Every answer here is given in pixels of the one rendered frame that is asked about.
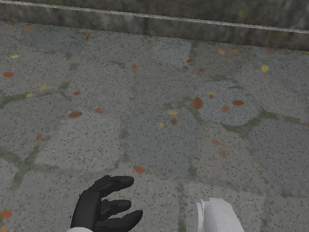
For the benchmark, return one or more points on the left robot hand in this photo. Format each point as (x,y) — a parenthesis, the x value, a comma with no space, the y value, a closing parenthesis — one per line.
(92,213)

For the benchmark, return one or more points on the robot right thigh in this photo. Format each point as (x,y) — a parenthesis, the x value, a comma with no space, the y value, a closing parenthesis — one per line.
(215,215)

